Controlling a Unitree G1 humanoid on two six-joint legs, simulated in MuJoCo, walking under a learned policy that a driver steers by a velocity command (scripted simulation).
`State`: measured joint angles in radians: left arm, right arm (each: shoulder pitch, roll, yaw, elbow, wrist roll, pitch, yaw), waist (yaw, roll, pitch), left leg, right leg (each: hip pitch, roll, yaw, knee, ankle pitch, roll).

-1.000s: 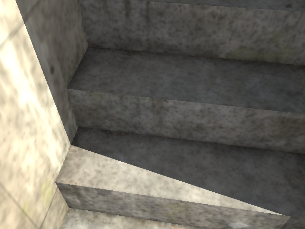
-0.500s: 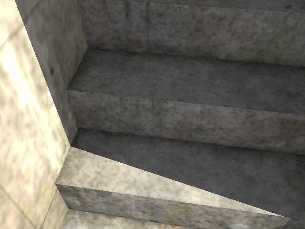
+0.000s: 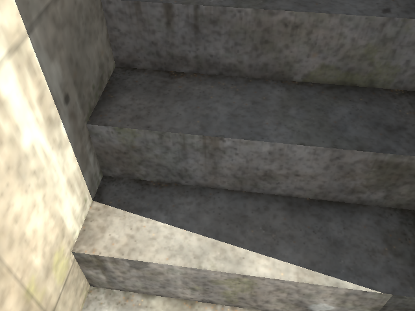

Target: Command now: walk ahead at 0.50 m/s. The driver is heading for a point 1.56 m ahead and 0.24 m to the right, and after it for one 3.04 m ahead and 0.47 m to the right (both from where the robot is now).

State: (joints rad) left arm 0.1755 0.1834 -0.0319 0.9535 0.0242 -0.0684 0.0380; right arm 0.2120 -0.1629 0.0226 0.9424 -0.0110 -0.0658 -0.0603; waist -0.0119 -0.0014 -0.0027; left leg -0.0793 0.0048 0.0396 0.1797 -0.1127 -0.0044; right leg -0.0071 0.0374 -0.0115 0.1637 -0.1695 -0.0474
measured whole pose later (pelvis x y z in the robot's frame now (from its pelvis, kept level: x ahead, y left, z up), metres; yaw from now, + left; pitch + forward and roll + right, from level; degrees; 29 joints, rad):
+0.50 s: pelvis +0.00 +0.00 +0.00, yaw +0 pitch +1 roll +1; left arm 0.14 0.18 -0.04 0.92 0.01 -0.08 0.04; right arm 0.19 -0.17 0.03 0.93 -0.02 -0.07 -0.06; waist -0.01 0.00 -0.01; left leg -0.08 0.00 0.04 0.16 -0.10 0.00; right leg -0.01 0.03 -0.01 0.16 -0.17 -0.04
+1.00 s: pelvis +0.00 +0.00 +0.00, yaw -1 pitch +1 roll +1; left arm 0.14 0.18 -0.04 0.93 0.02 -0.07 0.03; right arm 0.18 -0.17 0.03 0.91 -0.02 -0.07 -0.06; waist 0.00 0.00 -0.01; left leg -0.08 0.01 0.04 0.17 -0.11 -0.01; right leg -0.01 0.04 0.00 0.15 -0.16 -0.04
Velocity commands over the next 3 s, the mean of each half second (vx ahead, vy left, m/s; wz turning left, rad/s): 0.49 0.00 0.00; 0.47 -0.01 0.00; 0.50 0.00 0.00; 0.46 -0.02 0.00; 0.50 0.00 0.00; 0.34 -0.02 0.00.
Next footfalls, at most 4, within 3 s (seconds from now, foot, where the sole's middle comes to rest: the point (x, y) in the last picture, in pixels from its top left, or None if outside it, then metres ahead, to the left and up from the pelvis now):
none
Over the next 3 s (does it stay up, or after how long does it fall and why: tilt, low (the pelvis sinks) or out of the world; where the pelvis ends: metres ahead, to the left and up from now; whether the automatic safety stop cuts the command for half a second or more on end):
stays up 0.00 0.01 0.00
